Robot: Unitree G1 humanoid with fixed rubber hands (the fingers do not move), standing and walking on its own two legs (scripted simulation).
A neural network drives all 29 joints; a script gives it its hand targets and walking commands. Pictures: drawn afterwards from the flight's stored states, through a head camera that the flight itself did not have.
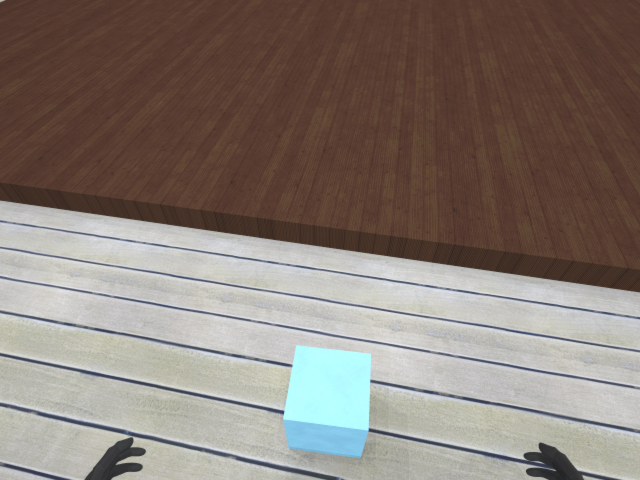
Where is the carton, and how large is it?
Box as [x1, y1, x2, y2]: [283, 345, 370, 457]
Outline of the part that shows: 296,345 283,417 289,448 360,457 368,430 370,354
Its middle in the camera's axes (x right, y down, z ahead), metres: +0.03 +0.47 +1.10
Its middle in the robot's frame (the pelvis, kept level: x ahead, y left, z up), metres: +0.47 +0.00 -0.65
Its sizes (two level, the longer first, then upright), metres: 0.210 0.200 0.250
